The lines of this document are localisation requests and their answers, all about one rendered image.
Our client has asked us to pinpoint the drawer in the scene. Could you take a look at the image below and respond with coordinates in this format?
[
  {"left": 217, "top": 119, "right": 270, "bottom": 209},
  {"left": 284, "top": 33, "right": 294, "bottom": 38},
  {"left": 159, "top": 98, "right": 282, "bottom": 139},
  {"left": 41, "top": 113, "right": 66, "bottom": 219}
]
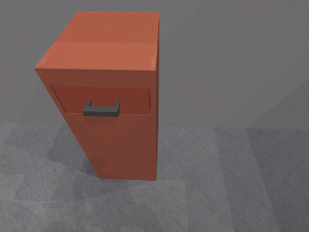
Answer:
[{"left": 52, "top": 85, "right": 151, "bottom": 115}]

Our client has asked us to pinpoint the handle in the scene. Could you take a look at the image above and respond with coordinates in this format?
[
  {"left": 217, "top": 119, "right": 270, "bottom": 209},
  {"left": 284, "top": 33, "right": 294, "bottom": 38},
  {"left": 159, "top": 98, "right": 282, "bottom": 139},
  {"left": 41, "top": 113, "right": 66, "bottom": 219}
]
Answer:
[{"left": 82, "top": 100, "right": 120, "bottom": 117}]

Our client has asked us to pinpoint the cabinet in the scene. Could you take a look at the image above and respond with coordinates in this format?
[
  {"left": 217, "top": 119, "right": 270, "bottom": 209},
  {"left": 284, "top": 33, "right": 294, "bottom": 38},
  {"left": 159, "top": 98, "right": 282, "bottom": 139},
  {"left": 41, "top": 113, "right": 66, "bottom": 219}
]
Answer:
[{"left": 34, "top": 12, "right": 159, "bottom": 181}]

